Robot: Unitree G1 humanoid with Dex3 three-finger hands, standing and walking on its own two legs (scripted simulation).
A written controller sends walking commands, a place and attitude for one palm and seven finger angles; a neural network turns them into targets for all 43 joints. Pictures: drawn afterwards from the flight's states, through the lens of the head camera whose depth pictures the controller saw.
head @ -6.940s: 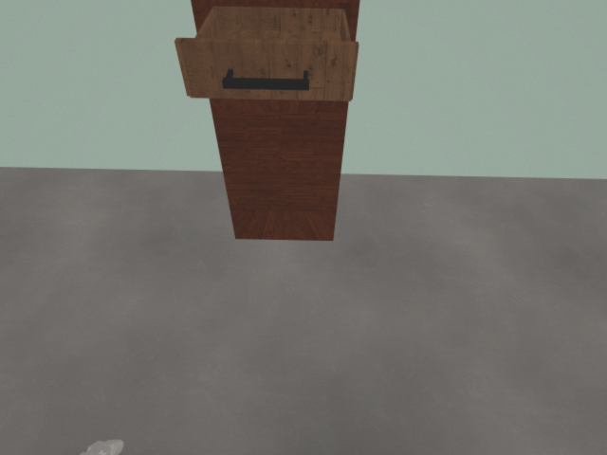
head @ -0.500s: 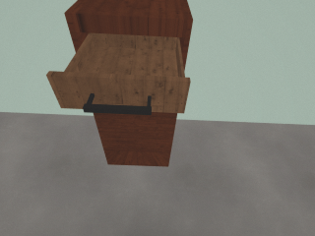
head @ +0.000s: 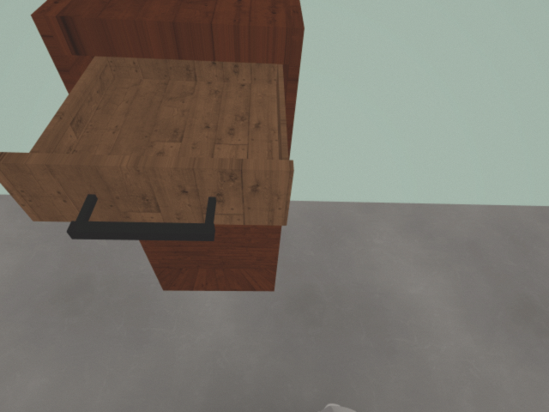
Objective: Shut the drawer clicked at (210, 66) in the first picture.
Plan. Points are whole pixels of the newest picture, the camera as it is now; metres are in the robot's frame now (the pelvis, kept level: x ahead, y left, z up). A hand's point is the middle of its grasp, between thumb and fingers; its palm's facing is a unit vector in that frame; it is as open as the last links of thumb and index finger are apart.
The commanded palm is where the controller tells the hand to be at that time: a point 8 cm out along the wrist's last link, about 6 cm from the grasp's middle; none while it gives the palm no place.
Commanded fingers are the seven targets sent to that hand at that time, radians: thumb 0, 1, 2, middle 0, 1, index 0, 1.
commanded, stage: come to a stop and stand still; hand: left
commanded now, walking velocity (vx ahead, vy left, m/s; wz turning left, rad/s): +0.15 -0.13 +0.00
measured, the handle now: (147, 217) +0.34 +0.19 +0.11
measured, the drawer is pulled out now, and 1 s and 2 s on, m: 0.27 0.27 0.27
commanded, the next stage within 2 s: look again from close up in 1.68 s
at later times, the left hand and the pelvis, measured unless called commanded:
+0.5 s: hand out of the picture +0.08 +0.16 -0.20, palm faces +0.08 -0.99 -0.15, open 7.3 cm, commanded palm none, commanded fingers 0.00 0.90 0.90 -0.20 -0.30 -0.20 -0.30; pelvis +0.02 -0.01 -0.01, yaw +2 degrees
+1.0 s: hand out of the picture -0.01 +0.20 -0.19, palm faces +0.03 -0.98 -0.20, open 7.4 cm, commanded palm none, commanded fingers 0.00 0.90 0.90 -0.20 -0.30 -0.20 -0.30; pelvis -0.04 +0.02 -0.02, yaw +0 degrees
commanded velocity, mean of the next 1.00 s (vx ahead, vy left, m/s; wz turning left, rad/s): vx -0.05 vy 0.06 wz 0.00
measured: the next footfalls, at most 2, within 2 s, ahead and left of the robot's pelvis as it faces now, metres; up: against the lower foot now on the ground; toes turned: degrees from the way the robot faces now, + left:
right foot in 0.08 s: +0.12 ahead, -0.16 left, +0.00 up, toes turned -7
left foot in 0.38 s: +0.10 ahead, +0.04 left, +0.00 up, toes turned +8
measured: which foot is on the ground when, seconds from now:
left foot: down 0.00-0.08, up 0.10-0.36, down 0.38-1.00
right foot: up 0.00-0.06, down 0.08-0.40, up 0.42-0.70, down 0.72-0.96, up 0.98-1.00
